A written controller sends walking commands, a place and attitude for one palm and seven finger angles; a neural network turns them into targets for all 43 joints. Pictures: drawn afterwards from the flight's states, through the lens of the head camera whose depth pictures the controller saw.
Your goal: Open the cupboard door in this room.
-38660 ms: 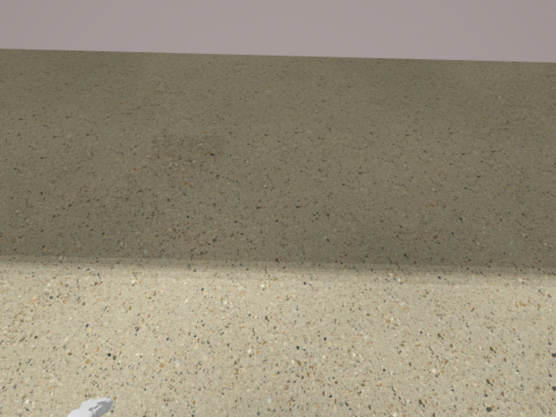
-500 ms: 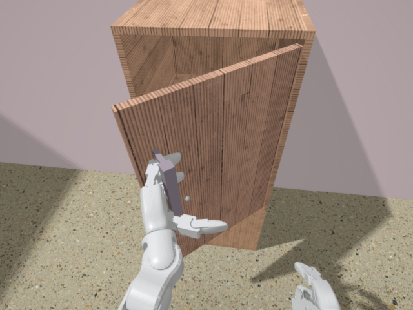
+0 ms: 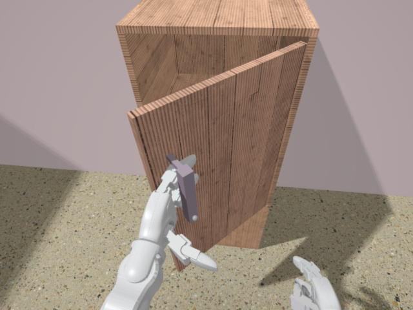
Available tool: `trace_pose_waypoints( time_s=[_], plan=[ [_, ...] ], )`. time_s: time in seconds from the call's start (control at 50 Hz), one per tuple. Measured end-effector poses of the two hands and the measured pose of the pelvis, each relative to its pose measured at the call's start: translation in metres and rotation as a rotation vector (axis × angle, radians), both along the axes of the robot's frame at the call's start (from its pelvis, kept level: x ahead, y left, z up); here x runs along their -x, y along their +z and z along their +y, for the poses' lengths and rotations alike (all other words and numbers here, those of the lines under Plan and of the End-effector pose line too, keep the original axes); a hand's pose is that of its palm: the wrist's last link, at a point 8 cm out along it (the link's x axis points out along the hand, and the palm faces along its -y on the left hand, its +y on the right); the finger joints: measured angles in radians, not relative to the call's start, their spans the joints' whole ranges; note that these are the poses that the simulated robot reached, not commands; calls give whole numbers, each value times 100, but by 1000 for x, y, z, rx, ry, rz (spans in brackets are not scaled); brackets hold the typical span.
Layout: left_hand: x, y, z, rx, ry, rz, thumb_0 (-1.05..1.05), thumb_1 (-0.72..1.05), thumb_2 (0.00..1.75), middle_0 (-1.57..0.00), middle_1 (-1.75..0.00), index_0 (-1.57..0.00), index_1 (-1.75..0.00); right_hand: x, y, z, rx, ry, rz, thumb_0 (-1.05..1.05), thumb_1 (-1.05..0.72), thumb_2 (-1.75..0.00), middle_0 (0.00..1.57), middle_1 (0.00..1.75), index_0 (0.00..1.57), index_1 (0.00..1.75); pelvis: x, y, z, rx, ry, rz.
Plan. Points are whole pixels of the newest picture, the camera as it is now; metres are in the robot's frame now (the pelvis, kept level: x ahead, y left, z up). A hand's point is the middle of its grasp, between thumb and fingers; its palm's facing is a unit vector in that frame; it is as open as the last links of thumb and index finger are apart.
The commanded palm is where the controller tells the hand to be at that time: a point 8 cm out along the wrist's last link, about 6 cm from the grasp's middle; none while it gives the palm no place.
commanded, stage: slide the hand sideways off the handle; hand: left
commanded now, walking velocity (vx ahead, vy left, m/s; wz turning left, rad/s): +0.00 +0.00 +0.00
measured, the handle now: (182, 189) +0.31 +0.07 +0.10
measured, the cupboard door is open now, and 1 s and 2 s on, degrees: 44 44 44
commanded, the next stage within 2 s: draw the hand back to the body in 0.90 s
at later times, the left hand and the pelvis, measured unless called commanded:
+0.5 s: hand (170, 241) +0.21 +0.08 +0.10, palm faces -0.06 -1.00 -0.03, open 16.1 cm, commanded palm +0.18 +0.14 +0.10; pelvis +0.01 -0.02 +0.00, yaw +0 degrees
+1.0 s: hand (134, 262) +0.17 +0.13 +0.10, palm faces -0.03 -1.00 -0.03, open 16.2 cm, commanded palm +0.15 +0.18 +0.10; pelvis +0.01 -0.02 -0.01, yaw +1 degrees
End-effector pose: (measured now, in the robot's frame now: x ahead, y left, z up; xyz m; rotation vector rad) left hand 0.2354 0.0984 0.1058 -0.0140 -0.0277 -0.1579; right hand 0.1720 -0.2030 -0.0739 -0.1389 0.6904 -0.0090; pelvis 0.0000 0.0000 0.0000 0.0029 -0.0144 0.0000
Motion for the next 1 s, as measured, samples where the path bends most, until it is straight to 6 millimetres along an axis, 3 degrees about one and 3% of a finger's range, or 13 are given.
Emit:
trace_pose_waypoints(
  time_s=[0.16,0.48,0.7,0.82,0.92,1.0],
  plan=[
    [4,1,0,-8,10,4,-1,-50,30,-19,-35,-19,-34,4,5,-8,3,-28,-6,2,-90,-90,20,30,20,30,-4,1,-4,-3,-25,-1],
    [42,-3,33,-44,92,23,-1,-50,30,-20,-33,-19,-32,-18,9,-30,28,-14,-80,2,-90,-90,20,30,20,30,-15,-3,-20,-2,-8,30],
    [54,-5,51,-64,67,10,-1,-50,30,-21,-33,-19,-32,-18,2,-41,46,-24,-104,2,-90,-90,20,30,20,30,-14,-9,-26,4,9,51],
    [58,-5,62,-59,68,20,-1,-50,30,-22,-34,-21,-33,-13,0,-43,42,-57,-102,2,-90,-90,20,30,20,30,-15,-10,-25,2,3,56],
    [73,-7,82,-64,141,42,-1,-50,30,-19,-32,-19,-32,-13,1,-40,44,-61,-110,2,-90,-90,20,30,20,30,-15,-10,-21,5,6,57],
    [81,-8,84,-47,132,23,-1,-50,30,-17,-31,-17,-31,-14,1,-35,57,-36,-132,2,-90,-90,20,30,20,30,-11,-13,-16,14,16,59]
  ],
)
